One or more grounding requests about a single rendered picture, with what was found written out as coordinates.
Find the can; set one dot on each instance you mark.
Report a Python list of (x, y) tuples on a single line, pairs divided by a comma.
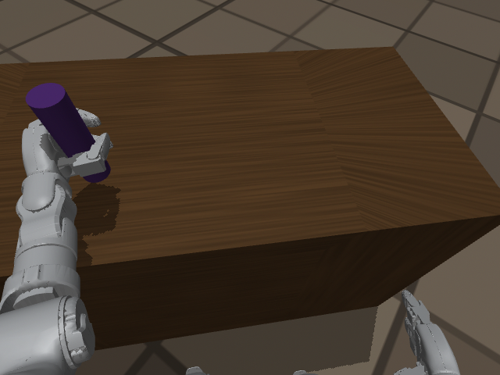
[(54, 108)]

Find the left robot arm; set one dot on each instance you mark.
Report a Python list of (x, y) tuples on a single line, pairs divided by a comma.
[(44, 325)]

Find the right robot hand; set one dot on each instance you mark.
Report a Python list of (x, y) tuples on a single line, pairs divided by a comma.
[(427, 341)]

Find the left robot hand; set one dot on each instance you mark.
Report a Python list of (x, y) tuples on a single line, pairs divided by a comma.
[(41, 153)]

